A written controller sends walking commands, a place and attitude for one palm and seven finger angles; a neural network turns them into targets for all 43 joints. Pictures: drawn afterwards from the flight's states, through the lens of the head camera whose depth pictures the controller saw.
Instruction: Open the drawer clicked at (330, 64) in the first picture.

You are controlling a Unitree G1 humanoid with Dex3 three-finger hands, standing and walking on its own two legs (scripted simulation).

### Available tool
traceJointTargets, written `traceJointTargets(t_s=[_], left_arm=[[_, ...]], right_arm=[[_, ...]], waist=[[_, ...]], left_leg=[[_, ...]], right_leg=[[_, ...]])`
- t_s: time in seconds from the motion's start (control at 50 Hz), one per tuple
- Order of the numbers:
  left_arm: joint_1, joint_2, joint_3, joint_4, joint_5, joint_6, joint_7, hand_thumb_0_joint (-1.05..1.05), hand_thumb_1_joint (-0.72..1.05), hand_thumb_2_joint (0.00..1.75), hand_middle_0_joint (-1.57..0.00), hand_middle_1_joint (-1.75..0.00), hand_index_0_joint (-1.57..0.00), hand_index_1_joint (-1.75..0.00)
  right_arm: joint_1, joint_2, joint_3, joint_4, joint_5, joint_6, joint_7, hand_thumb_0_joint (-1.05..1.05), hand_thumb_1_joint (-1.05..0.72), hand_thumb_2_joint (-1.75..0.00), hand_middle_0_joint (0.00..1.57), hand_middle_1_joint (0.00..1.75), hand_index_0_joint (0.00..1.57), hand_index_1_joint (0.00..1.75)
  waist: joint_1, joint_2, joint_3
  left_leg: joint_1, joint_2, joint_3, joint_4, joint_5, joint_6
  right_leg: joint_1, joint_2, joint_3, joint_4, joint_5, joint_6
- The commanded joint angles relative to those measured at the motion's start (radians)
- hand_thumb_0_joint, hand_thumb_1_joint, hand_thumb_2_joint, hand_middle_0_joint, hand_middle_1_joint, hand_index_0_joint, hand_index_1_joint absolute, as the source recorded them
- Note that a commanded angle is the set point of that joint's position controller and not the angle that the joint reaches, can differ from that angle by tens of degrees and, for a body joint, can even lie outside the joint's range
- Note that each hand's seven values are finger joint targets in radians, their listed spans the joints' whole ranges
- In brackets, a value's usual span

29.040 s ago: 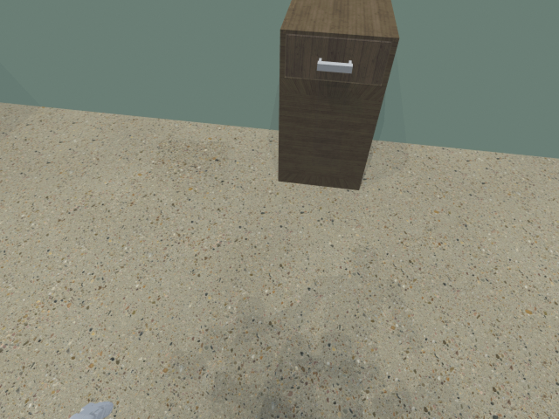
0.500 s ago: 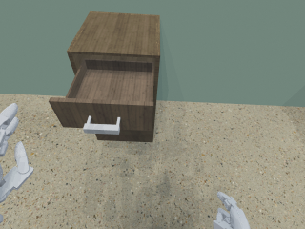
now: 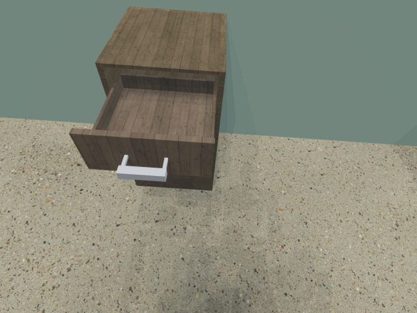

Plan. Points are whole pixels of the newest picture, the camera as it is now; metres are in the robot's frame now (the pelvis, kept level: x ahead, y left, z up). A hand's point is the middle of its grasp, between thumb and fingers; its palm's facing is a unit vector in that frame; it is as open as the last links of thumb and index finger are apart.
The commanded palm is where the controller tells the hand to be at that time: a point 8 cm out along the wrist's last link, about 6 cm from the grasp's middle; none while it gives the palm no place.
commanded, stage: let the arm hang, fingers relaxed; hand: left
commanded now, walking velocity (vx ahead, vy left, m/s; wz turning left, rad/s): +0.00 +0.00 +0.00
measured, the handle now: (144, 166) +0.48 +0.21 -0.10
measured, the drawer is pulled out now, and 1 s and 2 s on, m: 0.30 0.30 0.30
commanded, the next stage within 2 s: look to check the result in 0.66 s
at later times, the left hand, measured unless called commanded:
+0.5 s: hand out of the picture +0.01 +0.14 -0.18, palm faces +0.03 -0.99 -0.15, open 7.3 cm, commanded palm none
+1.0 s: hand out of the picture +0.01 +0.15 -0.17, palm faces +0.03 -0.99 -0.16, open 7.4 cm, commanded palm none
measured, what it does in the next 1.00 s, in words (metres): stands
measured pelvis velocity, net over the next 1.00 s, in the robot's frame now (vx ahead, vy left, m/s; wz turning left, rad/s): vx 0.03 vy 0.00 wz -0.03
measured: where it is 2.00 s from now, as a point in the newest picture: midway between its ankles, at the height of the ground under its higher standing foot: outside the picture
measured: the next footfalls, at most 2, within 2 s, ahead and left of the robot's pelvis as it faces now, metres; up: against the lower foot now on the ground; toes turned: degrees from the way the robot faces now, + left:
none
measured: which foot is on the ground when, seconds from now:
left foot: down 0.00-1.00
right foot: down 0.00-1.00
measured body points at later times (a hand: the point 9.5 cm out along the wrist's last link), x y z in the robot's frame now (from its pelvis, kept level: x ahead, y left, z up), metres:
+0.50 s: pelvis +0.02 +0.00 +0.00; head +0.02 -0.01 +0.45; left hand +0.00 +0.20 -0.16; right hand -0.02 -0.19 -0.16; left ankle +0.03 +0.11 -0.74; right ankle +0.04 -0.10 -0.74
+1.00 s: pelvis +0.03 +0.00 +0.00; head +0.05 -0.01 +0.45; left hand +0.01 +0.20 -0.16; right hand -0.01 -0.19 -0.16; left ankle +0.03 +0.11 -0.74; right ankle +0.04 -0.10 -0.74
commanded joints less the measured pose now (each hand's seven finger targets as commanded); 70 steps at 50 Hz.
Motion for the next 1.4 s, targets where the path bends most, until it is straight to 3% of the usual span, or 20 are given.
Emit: traceJointTargets(t_s=[0.0, 0.16, 0.44, 0.48, 0.54, 0.8, 0.84, 1.0, 1.38], left_arm=[[0.042, 0.066, 0.004, 0.005, 0.000, -0.028, 0.002, 0.00, 0.90, 0.90, -0.20, -0.30, -0.20, -0.30], [0.081, 0.032, -0.001, 0.074, -0.001, -0.029, 0.014, 0.00, 0.90, 0.90, -0.20, -0.30, -0.20, -0.30], [0.088, -0.001, 0.003, 0.080, 0.000, -0.038, 0.022, 0.00, 0.90, 0.90, -0.20, -0.30, -0.20, -0.30], [0.084, -0.003, 0.003, 0.079, -0.001, -0.037, 0.020, 0.00, 0.90, 0.90, -0.20, -0.30, -0.20, -0.30], [0.092, -0.003, 0.003, 0.079, 0.001, -0.038, 0.021, 0.00, 0.90, 0.90, -0.20, -0.30, -0.20, -0.30], [0.086, -0.004, 0.001, 0.088, -0.004, -0.039, 0.020, 0.00, 0.90, 0.90, -0.20, -0.30, -0.20, -0.30], [0.092, -0.004, 0.000, 0.091, -0.003, -0.040, 0.022, 0.00, 0.90, 0.90, -0.20, -0.30, -0.20, -0.30], [0.086, -0.005, -0.002, 0.095, -0.004, -0.038, 0.021, 0.00, 0.90, 0.90, -0.20, -0.30, -0.20, -0.30], [0.084, -0.012, -0.001, 0.096, -0.004, -0.042, 0.025, 0.00, 0.90, 0.90, -0.20, -0.30, -0.20, -0.30]], right_arm=[[0.068, -0.092, -0.027, -0.018, 0.001, -0.026, -0.012, 0.00, -0.90, -0.90, 0.20, 0.30, 0.20, 0.30], [0.128, -0.044, -0.021, 0.048, 0.000, -0.023, -0.014, 0.00, -0.90, -0.90, 0.20, 0.30, 0.20, 0.30], [0.128, 0.001, -0.022, 0.077, 0.001, -0.034, -0.019, 0.00, -0.90, -0.90, 0.20, 0.30, 0.20, 0.30], [0.129, 0.006, -0.020, 0.080, -0.001, -0.035, -0.020, 0.00, -0.90, -0.90, 0.20, 0.30, 0.20, 0.30], [0.120, -0.001, -0.023, 0.075, 0.002, -0.034, -0.020, 0.00, -0.90, -0.90, 0.20, 0.30, 0.20, 0.30], [0.124, -0.007, -0.019, 0.087, 0.003, -0.041, -0.025, 0.00, -0.90, -0.90, 0.20, 0.30, 0.20, 0.30], [0.118, -0.016, -0.021, 0.086, 0.005, -0.040, -0.025, 0.00, -0.90, -0.90, 0.20, 0.30, 0.20, 0.30], [0.118, -0.010, -0.018, 0.095, 0.004, -0.039, -0.024, 0.00, -0.90, -0.90, 0.20, 0.30, 0.20, 0.30], [0.119, -0.008, -0.018, 0.100, 0.006, -0.045, -0.028, 0.00, -0.90, -0.90, 0.20, 0.30, 0.20, 0.30]], waist=[[-0.012, 0.058, -0.048], [-0.017, -0.022, 0.013], [-0.013, 0.024, 0.043], [-0.013, 0.063, 0.048], [-0.013, 0.023, 0.051], [-0.014, 0.036, 0.008], [-0.013, 0.016, 0.007], [-0.015, 0.037, 0.032], [-0.016, 0.032, 0.019]], left_leg=[[-0.015, 0.098, -0.109, -0.152, -0.077, 0.037], [-0.007, 0.089, -0.081, -0.142, -0.082, 0.037], [0.018, 0.083, -0.055, -0.125, -0.006, 0.025], [0.002, 0.083, -0.055, -0.133, -0.019, 0.027], [0.025, 0.085, -0.053, -0.127, -0.015, 0.025], [0.050, 0.096, -0.057, -0.138, 0.053, 0.027], [0.072, 0.100, -0.058, -0.137, 0.060, 0.026], [0.054, 0.093, -0.055, -0.146, 0.031, 0.026], [0.084, 0.101, -0.048, -0.143, 0.106, 0.025]], right_leg=[[0.054, -0.093, 0.116, -0.103, -0.076, -0.031], [0.000, -0.098, 0.128, -0.124, -0.149, -0.031], [-0.024, -0.093, 0.136, -0.113, -0.082, -0.033], [-0.008, -0.096, 0.136, -0.116, -0.074, -0.033], [-0.028, -0.092, 0.138, -0.121, -0.081, -0.032], [0.039, -0.095, 0.123, -0.102, 0.010, -0.029], [0.021, -0.091, 0.122, -0.102, 0.006, -0.028], [0.025, -0.093, 0.125, -0.106, -0.009, -0.026], [0.046, -0.093, 0.127, -0.096, 0.061, -0.025]])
